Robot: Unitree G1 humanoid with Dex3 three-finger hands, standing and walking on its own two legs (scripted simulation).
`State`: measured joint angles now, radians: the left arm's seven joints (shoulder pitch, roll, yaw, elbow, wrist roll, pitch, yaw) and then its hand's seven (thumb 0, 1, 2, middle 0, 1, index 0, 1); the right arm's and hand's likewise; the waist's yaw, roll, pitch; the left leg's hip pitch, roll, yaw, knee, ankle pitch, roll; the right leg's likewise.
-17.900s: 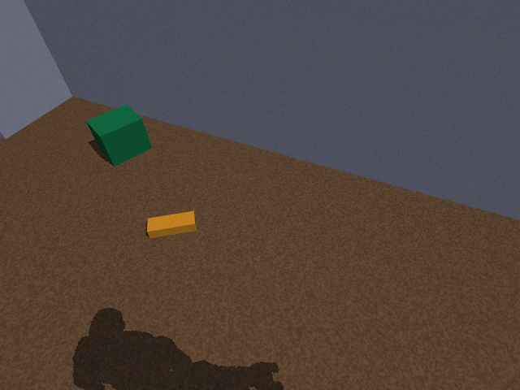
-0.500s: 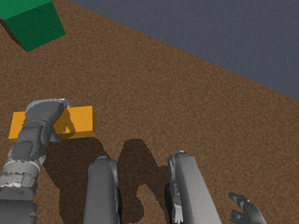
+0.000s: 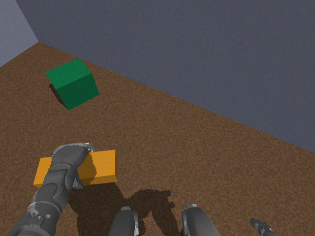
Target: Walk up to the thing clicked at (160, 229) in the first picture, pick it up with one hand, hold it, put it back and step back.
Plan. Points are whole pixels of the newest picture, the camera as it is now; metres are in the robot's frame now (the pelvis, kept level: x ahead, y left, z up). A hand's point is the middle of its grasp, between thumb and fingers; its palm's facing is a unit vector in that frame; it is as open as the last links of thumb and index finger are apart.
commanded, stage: lift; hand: left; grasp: from above
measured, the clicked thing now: (79, 169) +0.35 +0.24 -0.11
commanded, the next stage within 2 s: hold in 0.42 s
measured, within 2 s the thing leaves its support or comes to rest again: neither
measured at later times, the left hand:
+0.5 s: hand (71, 151) +0.35 +0.22 +0.01, palm faces -0.45 -0.08 -0.89, open 10.7 cm
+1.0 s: hand (68, 138) +0.36 +0.22 +0.05, palm faces -0.45 -0.05 -0.89, open 10.7 cm
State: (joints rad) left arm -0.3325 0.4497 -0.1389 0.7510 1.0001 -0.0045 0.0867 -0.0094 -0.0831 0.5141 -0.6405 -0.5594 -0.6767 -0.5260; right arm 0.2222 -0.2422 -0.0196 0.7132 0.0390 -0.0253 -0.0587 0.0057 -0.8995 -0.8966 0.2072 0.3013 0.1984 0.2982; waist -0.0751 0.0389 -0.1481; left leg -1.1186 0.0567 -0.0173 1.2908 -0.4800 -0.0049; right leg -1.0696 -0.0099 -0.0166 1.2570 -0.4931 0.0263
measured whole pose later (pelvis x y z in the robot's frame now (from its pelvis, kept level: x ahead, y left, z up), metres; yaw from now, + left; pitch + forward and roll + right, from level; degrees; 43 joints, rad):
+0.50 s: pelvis +0.04 +0.00 +0.08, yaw +0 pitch +9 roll -1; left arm -0.31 0.38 -0.18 0.81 1.00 0.01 0.12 -0.01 -0.10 0.52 -0.65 -0.55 -0.69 -0.52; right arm 0.26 -0.24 -0.04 0.73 0.03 -0.02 -0.05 0.01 -0.90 -0.89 0.21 0.30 0.20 0.30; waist -0.06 0.03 -0.08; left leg -0.65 0.04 0.03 0.84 -0.36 0.00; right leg -0.62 -0.02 0.01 0.82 -0.37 0.03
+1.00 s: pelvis +0.06 +0.00 +0.10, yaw -1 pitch +5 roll +0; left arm -0.27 0.39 -0.20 0.71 1.01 0.01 0.04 -0.01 -0.08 0.51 -0.64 -0.56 -0.68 -0.52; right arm 0.23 -0.26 -0.05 0.70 0.05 0.03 -0.04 0.01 -0.90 -0.89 0.21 0.30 0.20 0.30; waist -0.03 0.04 -0.05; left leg -0.44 0.04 0.05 0.66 -0.31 0.00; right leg -0.42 -0.02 0.02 0.65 -0.32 0.03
